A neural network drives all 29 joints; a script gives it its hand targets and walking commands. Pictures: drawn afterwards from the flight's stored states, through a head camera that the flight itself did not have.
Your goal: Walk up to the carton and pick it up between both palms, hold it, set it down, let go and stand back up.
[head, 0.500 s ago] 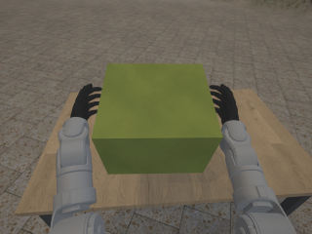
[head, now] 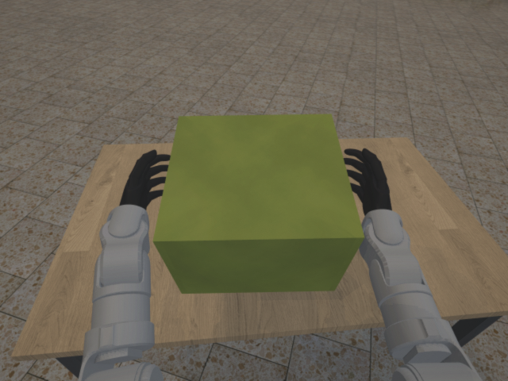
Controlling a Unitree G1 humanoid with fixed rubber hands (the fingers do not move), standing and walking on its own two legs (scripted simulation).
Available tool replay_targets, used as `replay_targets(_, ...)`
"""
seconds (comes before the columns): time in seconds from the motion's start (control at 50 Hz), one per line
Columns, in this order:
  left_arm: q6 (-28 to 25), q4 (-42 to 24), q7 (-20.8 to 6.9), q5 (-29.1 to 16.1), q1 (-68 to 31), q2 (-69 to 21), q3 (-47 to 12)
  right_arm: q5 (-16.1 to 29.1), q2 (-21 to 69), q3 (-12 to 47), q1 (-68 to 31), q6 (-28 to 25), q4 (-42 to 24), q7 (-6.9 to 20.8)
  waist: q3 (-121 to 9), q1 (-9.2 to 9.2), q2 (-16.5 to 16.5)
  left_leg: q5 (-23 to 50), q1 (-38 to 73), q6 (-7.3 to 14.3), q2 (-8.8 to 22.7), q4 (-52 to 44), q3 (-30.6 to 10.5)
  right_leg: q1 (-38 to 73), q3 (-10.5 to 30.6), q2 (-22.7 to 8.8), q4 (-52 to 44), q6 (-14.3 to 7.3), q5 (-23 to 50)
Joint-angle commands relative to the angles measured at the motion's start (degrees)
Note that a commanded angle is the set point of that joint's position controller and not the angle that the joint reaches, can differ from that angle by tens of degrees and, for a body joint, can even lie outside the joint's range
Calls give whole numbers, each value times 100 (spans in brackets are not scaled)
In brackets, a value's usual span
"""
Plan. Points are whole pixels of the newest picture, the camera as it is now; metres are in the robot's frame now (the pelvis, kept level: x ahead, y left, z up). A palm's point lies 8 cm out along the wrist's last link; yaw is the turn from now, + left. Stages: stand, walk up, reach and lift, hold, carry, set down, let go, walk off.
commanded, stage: set down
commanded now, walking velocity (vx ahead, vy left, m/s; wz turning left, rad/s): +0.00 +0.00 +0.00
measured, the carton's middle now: (256, 203) +0.41 +0.00 +0.09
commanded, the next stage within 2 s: none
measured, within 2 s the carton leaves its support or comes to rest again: neither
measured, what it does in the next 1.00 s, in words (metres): stands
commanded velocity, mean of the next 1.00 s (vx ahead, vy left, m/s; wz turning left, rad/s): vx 0.00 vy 0.00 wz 0.00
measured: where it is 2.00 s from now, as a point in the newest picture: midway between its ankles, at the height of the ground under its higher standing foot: outside the picture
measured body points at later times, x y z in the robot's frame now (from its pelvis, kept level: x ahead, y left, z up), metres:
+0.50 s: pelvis +0.00 +0.00 +0.00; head +0.00 +0.04 +0.45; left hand +0.41 +0.17 +0.11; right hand +0.37 -0.19 +0.12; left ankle -0.01 +0.12 -0.75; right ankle -0.02 -0.12 -0.75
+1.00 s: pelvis +0.01 +0.00 +0.00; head +0.03 +0.04 +0.45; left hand +0.44 +0.18 +0.08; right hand +0.39 -0.18 +0.09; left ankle -0.01 +0.12 -0.75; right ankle -0.02 -0.12 -0.75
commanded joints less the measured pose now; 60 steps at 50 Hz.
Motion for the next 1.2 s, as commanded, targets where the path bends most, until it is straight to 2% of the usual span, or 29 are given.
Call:
replay_targets(0.0,-408,-383,-676,-479,-3007,-2252,-2097,-125,2138,1618,-3086,-458,-1007,658,-1802,-65,526,1855,303,-250,-245,-34,421,425,-306,266,98,149,1862)
replay_targets(0.04,-495,-131,-646,-440,-3064,-2269,-1988,-221,2140,1491,-3124,-511,-787,700,-1746,-35,462,1866,406,-243,-225,-33,426,303,-338,292,22,134,1630)
replay_targets(0.08,-599,-130,-610,-464,-3067,-2318,-2041,-228,2164,1538,-3134,-615,-778,702,-2009,-17,470,2162,557,-257,-214,44,441,368,-336,311,58,145,1917)
replay_targets(0.14,-744,274,-592,-462,-3289,-2365,-2001,-370,2192,1317,-3231,-698,-493,702,-1833,-112,427,1980,478,-254,-201,10,463,278,-336,283,26,144,1688)
replay_targets(0.22,-980,795,-551,-355,-3594,-2334,-1727,-629,2318,1074,-3465,-831,-218,786,-1886,72,394,1474,262,-175,-208,-153,528,248,-337,241,-44,157,1271)
replay_targets(0.24,-1057,853,-529,-382,-3705,-2345,-1755,-694,2344,1019,-3532,-883,-158,795,-1991,54,363,1460,260,-184,-207,-158,542,246,-337,239,-15,180,1348)
replay_targets(0.28,-1224,1050,-462,-335,-3832,-2381,-1712,-751,2400,976,-3574,-983,40,841,-2133,150,502,1560,298,-217,-204,-134,572,264,-339,238,-8,134,1355)
replay_targets(0.3,-1275,1286,-459,-272,-3814,-2366,-1603,-796,2418,863,-3483,-972,281,846,-1883,120,537,1503,232,-213,-204,-143,575,259,-324,225,-7,127,1334)
replay_targets(0.42,-1518,1807,-470,-182,-3920,-2410,-1427,-877,2570,731,-3607,-1110,587,803,-1949,159,549,1761,240,-207,-233,-82,633,362,-278,205,16,171,1699)
replay_targets(0.48,-1693,1751,-445,-228,-4002,-2399,-1474,-826,2692,828,-3565,-1161,654,795,-2284,158,538,2148,318,-233,-226,7,622,506,-266,238,115,191,2162)
replay_targets(0.54,-1789,2101,-490,-170,-4042,-2326,-1275,-961,2705,688,-3435,-1123,901,788,-1938,141,345,1726,73,-150,-232,-128,650,529,-188,187,50,239,1970)
replay_targets(0.62,-2081,2056,-385,-275,-4271,-2438,-1493,-1079,2783,646,-3637,-1375,765,790,-2634,187,587,2343,405,-289,-192,68,644,354,-269,253,141,179,2208)
replay_targets(0.7,-2269,2165,-372,-369,-4240,-2439,-1625,-1089,2892,712,-3387,-1410,1061,726,-2599,32,499,2749,440,-314,-189,203,580,404,-247,280,202,202,2704)
replay_targets(0.72,-2294,2249,-384,-363,-4232,-2423,-1612,-1067,2901,740,-3428,-1427,1063,713,-2525,60,510,2786,367,-304,-200,225,595,437,-213,260,226,207,2845)
replay_targets(0.74,-2314,2395,-396,-379,-4267,-2430,-1591,-1121,2889,679,-3461,-1447,1095,702,-2596,41,499,2673,287,-293,-195,215,604,437,-192,238,221,207,2788)
replay_targets(0.8,-2428,2551,-391,-336,-4236,-2415,-1545,-1117,2920,721,-3539,-1576,1118,685,-2656,140,615,2851,187,-316,-173,260,608,529,-183,239,294,190,3008)
replay_targets(0.82,-2460,2614,-379,-308,-4217,-2405,-1493,-1094,2929,709,-3500,-1556,1290,693,-2553,180,641,2809,157,-326,-166,237,603,501,-175,239,261,165,2863)
replay_targets(0.88,-2538,2704,-369,-348,-4308,-2429,-1533,-1141,2906,585,-3549,-1635,1360,697,-2638,128,662,2955,233,-378,-145,286,576,331,-192,264,232,132,2751)
replay_targets(0.94,-2692,3047,-392,-313,-4399,-2400,-1416,-1310,3013,429,-3542,-1668,1535,682,-2642,99,576,2587,116,-329,-144,227,596,258,-176,243,185,152,2586)
replay_targets(0.98,-2818,3034,-362,-387,-4593,-2438,-1503,-1366,3063,340,-3669,-1740,1578,683,-2759,50,633,2737,143,-376,-130,278,577,190,-190,249,222,150,2703)
replay_targets(1.02,-2929,3163,-337,-365,-4606,-2415,-1443,-1357,3059,383,-3715,-1811,1694,703,-2919,144,678,2920,171,-374,-103,338,567,160,-177,258,254,123,2800)
replay_targets(1.06,-3004,3443,-322,-281,-4598,-2340,-1262,-1450,3062,270,-3687,-1822,1851,717,-2862,186,627,2739,12,-337,-110,296,583,175,-157,234,250,127,2705)
replay_targets(1.12,-3070,3823,-408,-253,-4579,-2234,-1085,-1547,3025,85,-3676,-1767,1980,692,-2435,114,485,2212,-275,-252,-122,153,612,203,-113,179,189,146,2424)
replay_targets(1.14,-3136,3811,-424,-266,-4694,-2207,-1078,-1599,3096,86,-3772,-1808,1828,690,-2662,148,493,2192,-368,-234,-136,167,628,272,-105,162,247,172,2535)
replay_targets(1.18,-3183,3906,-432,-238,-4767,-2184,-1015,-1658,3165,-30,-3701,-1793,2034,679,-2600,99,551,2081,-426,-252,-137,137,631,269,-104,155,247,163,2478)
